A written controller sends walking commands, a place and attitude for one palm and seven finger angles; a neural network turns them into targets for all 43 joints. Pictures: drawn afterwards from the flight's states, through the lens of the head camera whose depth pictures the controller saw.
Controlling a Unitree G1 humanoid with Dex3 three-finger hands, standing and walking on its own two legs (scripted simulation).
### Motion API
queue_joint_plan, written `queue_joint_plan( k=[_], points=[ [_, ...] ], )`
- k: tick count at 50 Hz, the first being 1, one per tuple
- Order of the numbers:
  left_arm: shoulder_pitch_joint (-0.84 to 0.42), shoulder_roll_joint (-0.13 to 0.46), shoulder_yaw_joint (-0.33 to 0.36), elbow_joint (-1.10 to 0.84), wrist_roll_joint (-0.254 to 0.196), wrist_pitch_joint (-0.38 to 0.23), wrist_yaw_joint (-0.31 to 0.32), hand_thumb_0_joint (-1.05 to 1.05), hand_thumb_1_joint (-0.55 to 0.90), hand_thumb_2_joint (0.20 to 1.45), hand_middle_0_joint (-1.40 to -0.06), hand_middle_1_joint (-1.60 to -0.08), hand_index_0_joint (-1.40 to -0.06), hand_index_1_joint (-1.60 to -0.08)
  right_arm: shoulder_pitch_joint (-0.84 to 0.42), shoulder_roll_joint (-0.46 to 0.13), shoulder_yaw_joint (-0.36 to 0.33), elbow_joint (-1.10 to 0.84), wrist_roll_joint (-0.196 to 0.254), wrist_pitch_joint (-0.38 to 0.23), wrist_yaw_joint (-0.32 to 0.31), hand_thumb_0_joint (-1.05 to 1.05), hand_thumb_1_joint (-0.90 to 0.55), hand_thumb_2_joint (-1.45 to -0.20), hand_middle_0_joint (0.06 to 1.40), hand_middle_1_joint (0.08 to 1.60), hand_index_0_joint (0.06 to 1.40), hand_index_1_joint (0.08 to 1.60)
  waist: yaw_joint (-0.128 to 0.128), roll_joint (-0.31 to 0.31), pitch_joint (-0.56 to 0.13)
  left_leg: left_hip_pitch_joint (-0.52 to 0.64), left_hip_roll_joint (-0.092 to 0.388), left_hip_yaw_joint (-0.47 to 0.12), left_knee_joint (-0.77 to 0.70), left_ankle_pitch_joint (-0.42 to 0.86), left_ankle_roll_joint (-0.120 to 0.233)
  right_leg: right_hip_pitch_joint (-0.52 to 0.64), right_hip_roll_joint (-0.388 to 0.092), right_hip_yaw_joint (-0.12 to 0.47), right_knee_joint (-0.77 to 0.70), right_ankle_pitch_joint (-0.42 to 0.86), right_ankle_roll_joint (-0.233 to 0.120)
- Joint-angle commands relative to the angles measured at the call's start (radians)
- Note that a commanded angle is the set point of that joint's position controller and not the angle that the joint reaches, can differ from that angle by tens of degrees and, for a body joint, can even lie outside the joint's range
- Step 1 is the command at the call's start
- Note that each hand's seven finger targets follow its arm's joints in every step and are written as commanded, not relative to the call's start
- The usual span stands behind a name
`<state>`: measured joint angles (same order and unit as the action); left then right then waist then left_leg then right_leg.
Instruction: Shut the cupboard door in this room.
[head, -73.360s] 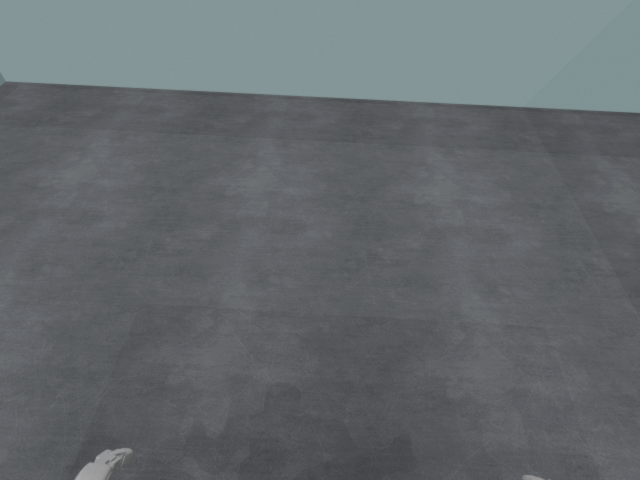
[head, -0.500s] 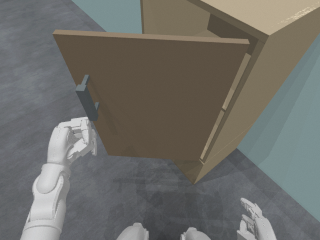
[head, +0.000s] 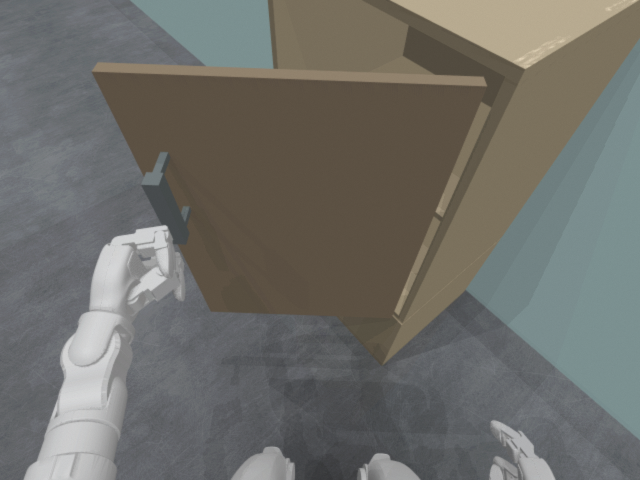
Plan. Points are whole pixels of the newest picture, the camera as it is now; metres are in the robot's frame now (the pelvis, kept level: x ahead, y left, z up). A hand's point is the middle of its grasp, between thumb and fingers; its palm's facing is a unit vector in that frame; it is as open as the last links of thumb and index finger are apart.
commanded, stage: bring the fist close to the handle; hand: left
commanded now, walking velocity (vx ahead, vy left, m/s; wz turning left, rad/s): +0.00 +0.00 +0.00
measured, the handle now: (171, 200) +0.46 +0.22 +0.06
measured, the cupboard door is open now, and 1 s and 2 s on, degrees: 49 40 31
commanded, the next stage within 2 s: push the door shut along its arc in 0.10 s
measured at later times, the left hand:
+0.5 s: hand (183, 243) +0.38 +0.19 +0.07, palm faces -0.07 -1.00 -0.06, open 3.1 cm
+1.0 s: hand (196, 215) +0.43 +0.18 +0.06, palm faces -0.20 -0.98 -0.02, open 3.2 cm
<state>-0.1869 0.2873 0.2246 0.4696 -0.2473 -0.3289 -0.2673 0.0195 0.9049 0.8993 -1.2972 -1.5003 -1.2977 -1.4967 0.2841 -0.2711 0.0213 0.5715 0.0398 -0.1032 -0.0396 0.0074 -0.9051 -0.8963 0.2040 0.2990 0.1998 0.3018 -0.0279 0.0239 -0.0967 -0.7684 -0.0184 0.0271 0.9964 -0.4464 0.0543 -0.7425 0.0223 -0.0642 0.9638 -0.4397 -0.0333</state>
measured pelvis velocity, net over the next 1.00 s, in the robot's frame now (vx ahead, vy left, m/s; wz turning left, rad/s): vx -0.01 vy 0.00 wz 0.01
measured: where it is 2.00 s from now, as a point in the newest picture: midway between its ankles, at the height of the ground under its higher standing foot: outside the picture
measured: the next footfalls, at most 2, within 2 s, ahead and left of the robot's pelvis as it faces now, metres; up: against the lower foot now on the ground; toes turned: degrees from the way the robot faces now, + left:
none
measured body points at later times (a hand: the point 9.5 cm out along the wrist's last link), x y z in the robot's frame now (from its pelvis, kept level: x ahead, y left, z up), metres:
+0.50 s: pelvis -0.01 -0.01 -0.01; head +0.07 +0.00 +0.44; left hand +0.38 +0.24 +0.07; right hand +0.13 -0.26 -0.11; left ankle +0.02 +0.08 -0.68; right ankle +0.02 -0.10 -0.68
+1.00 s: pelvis -0.01 +0.00 -0.02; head +0.08 +0.02 +0.42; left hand +0.44 +0.24 +0.07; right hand +0.08 -0.27 -0.12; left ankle +0.02 +0.08 -0.68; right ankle +0.02 -0.10 -0.68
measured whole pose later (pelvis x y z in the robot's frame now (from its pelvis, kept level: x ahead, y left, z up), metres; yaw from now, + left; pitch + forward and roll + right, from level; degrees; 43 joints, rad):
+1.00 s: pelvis -0.01 +0.00 -0.02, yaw +1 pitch +17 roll -3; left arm -0.71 0.43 0.24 0.99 -0.22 -0.36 -0.46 0.02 0.91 0.90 -1.30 -1.50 -1.31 -1.50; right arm 0.31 -0.29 0.04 0.63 0.05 -0.07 -0.05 0.00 -0.91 -0.90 0.20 0.30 0.20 0.30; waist -0.08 0.03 -0.10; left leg -0.92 -0.02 0.00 1.08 -0.45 0.06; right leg -0.88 0.02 -0.09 1.03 -0.45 -0.03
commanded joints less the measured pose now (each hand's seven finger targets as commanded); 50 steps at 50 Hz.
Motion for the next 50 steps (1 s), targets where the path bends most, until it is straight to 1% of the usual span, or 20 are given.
queue_joint_plan(
  k=[1,2,3,6,8,9,11,15,17,19,22,24,26,27,28,32,36,43,45,50],
  points=[
    [-0.319,0.200,0.084,-0.216,-0.029,-0.103,0.014,0.000,0.900,0.900,-1.300,-1.500,-1.300,-1.500,-0.024,-0.136,-0.049,-0.121,0.004,-0.053,-0.009,0.000,-0.900,-0.900,0.200,0.300,0.200,0.300,0.006,0.026,-0.306,0.160,0.019,-0.079,-0.153,0.195,-0.031,0.164,0.000,0.055,-0.114,0.207,-0.001],
    [-0.333,0.208,0.082,-0.224,-0.024,-0.108,0.014,0.000,0.900,0.900,-1.300,-1.500,-1.300,-1.500,-0.022,-0.140,-0.052,-0.118,0.003,-0.054,-0.011,0.000,-0.900,-0.900,0.200,0.300,0.200,0.300,-0.001,0.024,-0.322,0.168,0.019,-0.078,-0.145,0.205,-0.027,0.164,0.002,0.059,-0.111,0.216,-0.001],
    [-0.326,0.190,0.062,-0.233,-0.018,-0.111,0.012,0.000,0.900,0.900,-1.300,-1.500,-1.300,-1.500,-0.024,-0.137,-0.052,-0.118,0.004,-0.056,-0.008,0.000,-0.900,-0.900,0.200,0.300,0.200,0.300,0.004,0.066,-0.330,0.189,0.020,-0.080,-0.149,0.223,-0.031,0.157,-0.001,0.055,-0.106,0.228,-0.004],
    [-0.259,0.128,0.008,-0.221,-0.020,-0.090,-0.003,0.000,0.900,0.900,-1.300,-1.500,-1.300,-1.500,-0.018,-0.138,-0.056,-0.122,0.007,-0.061,-0.001,0.000,-0.900,-0.900,0.200,0.300,0.200,0.300,0.001,0.071,-0.330,0.230,0.023,-0.089,-0.156,0.249,-0.038,0.133,0.001,0.040,-0.111,0.238,-0.003],
    [-0.237,0.136,0.014,-0.184,-0.020,-0.065,-0.010,0.000,0.900,0.900,-1.300,-1.500,-1.300,-1.500,-0.009,-0.144,-0.056,-0.121,0.009,-0.054,0.000,0.000,-0.900,-0.900,0.200,0.300,0.200,0.300,-0.002,0.015,-0.299,0.202,0.026,-0.092,-0.161,0.243,-0.035,0.136,0.002,0.035,-0.116,0.237,-0.001],
    [-0.247,0.109,-0.012,-0.190,-0.022,-0.056,-0.012,0.000,0.900,0.900,-1.300,-1.500,-1.300,-1.500,-0.014,-0.141,-0.055,-0.126,0.011,-0.054,0.001,0.000,-0.900,-0.900,0.200,0.300,0.200,0.300,-0.006,0.011,-0.291,0.194,0.022,-0.088,-0.161,0.231,-0.032,0.138,0.001,0.039,-0.122,0.235,0.001],
    [-0.233,0.125,0.009,-0.192,-0.024,-0.044,-0.007,0.000,0.900,0.900,-1.300,-1.500,-1.300,-1.500,-0.017,-0.142,-0.056,-0.133,0.011,-0.049,0.001,0.000,-0.900,-0.900,0.200,0.300,0.200,0.300,0.001,-0.006,-0.278,0.183,0.020,-0.086,-0.165,0.215,-0.031,0.147,0.000,0.040,-0.128,0.227,0.001],
    [-0.461,0.209,0.057,-0.142,-0.004,-0.067,0.009,0.000,0.900,0.900,-1.300,-1.500,-1.300,-1.500,-0.028,-0.140,-0.043,-0.114,0.008,-0.042,-0.013,0.000,-0.900,-0.900,0.200,0.300,0.200,0.300,-0.031,-0.038,-0.226,0.107,0.016,-0.079,-0.146,0.106,-0.021,0.118,-0.007,0.068,-0.135,0.130,0.007],
    [-0.545,0.267,0.087,-0.126,0.008,-0.093,0.010,0.000,0.900,0.900,-1.300,-1.500,-1.300,-1.500,-0.028,-0.145,-0.040,-0.103,0.006,-0.041,-0.022,0.000,-0.900,-0.900,0.200,0.300,0.200,0.300,-0.032,-0.002,-0.248,0.107,0.018,-0.078,-0.135,0.083,-0.020,0.107,-0.008,0.078,-0.129,0.095,0.004],
    [-0.607,0.260,0.072,-0.102,0.007,-0.112,-0.008,0.000,0.900,0.900,-1.300,-1.500,-1.300,-1.500,-0.028,-0.141,-0.037,-0.094,0.005,-0.048,-0.024,0.000,-0.900,-0.900,0.200,0.300,0.200,0.300,-0.034,0.043,-0.306,0.141,0.016,-0.084,-0.126,0.106,-0.023,0.113,-0.008,0.081,-0.120,0.120,0.000],
    [-0.578,0.282,0.079,-0.036,0.001,-0.104,-0.055,0.000,0.900,0.900,-1.300,-1.500,-1.300,-1.500,-0.001,-0.153,-0.041,-0.087,0.005,-0.049,-0.023,0.000,-0.900,-0.900,0.200,0.300,0.200,0.300,-0.021,0.089,-0.408,0.186,0.017,-0.086,-0.107,0.198,-0.028,0.139,-0.005,0.078,-0.096,0.211,-0.005],
    [-0.609,0.249,0.039,0.035,-0.005,-0.077,-0.094,0.000,0.900,0.900,-1.300,-1.500,-1.300,-1.500,0.011,-0.152,-0.040,-0.075,0.010,-0.045,-0.021,0.000,-0.900,-0.900,0.200,0.300,0.200,0.300,-0.036,0.076,-0.395,0.174,0.018,-0.090,-0.106,0.213,-0.030,0.127,-0.008,0.071,-0.096,0.234,-0.002],
    [-0.569,0.283,0.073,0.114,-0.015,-0.042,-0.123,0.000,0.900,0.900,-1.300,-1.500,-1.300,-1.500,0.028,-0.163,-0.043,-0.081,0.013,-0.032,-0.019,0.000,-0.900,-0.900,0.200,0.300,0.200,0.300,-0.028,0.016,-0.364,0.127,0.018,-0.086,-0.108,0.216,-0.026,0.152,-0.008,0.074,-0.104,0.248,0.000],
    [-0.567,0.280,0.066,0.128,-0.019,-0.029,-0.137,0.000,0.900,0.900,-1.300,-1.500,-1.300,-1.500,0.031,-0.166,-0.041,-0.089,0.016,-0.029,-0.018,0.000,-0.900,-0.900,0.200,0.300,0.200,0.300,-0.024,0.022,-0.368,0.127,0.016,-0.085,-0.107,0.230,-0.023,0.157,-0.008,0.074,-0.103,0.261,-0.003],
    [-0.621,0.240,0.026,0.116,-0.025,-0.023,-0.149,0.000,0.900,0.900,-1.300,-1.500,-1.300,-1.500,0.028,-0.161,-0.041,-0.093,0.019,-0.028,-0.018,0.000,-0.900,-0.900,0.200,0.300,0.200,0.300,-0.045,0.009,-0.348,0.124,0.015,-0.081,-0.105,0.223,-0.019,0.141,-0.011,0.072,-0.110,0.262,0.002],
    [-0.731,0.290,0.063,0.166,-0.030,-0.042,-0.162,0.000,0.900,0.900,-1.300,-1.500,-1.300,-1.500,0.049,-0.172,-0.045,-0.074,0.017,-0.019,-0.023,0.000,-0.900,-0.900,0.200,0.300,0.200,0.300,-0.062,-0.026,-0.328,0.090,0.016,-0.080,-0.080,0.203,-0.012,0.116,-0.012,0.085,-0.107,0.242,0.003],
    [-0.816,0.262,0.023,0.191,-0.014,-0.076,-0.171,0.000,0.900,0.900,-1.300,-1.500,-1.300,-1.500,0.066,-0.173,-0.051,-0.059,0.016,-0.017,-0.017,0.000,-0.900,-0.900,0.200,0.300,0.200,0.300,-0.071,0.037,-0.368,0.142,0.020,-0.099,-0.080,0.195,-0.020,0.041,-0.008,0.066,-0.087,0.201,-0.002],
    [-0.933,0.342,0.056,0.255,0.002,-0.086,-0.194,0.000,0.900,0.900,-1.300,-1.500,-1.300,-1.500,0.093,-0.191,-0.051,-0.038,0.013,-0.001,-0.017,0.000,-0.900,-0.900,0.200,0.300,0.200,0.300,-0.080,0.054,-0.445,0.172,0.023,-0.115,-0.064,0.219,-0.019,0.018,-0.002,0.060,-0.069,0.200,-0.006],
    [-0.974,0.311,0.026,0.274,0.003,-0.086,-0.197,0.000,0.900,0.900,-1.300,-1.500,-1.300,-1.500,0.091,-0.186,-0.047,-0.036,0.014,0.000,-0.016,0.000,-0.900,-0.900,0.200,0.300,0.200,0.300,-0.091,0.077,-0.431,0.182,0.023,-0.119,-0.065,0.214,-0.020,-0.005,0.000,0.057,-0.071,0.190,-0.006],
    [-1.045,0.307,0.010,0.334,0.016,-0.092,-0.199,0.000,0.900,0.900,-1.300,-1.500,-1.300,-1.500,0.108,-0.194,-0.047,-0.017,0.012,0.003,-0.015,0.000,-0.900,-0.900,0.200,0.300,0.200,0.300,-0.110,0.090,-0.408,0.205,0.031,-0.138,-0.064,0.205,-0.024,-0.076,0.006,0.044,-0.068,0.157,-0.009]
  ],
)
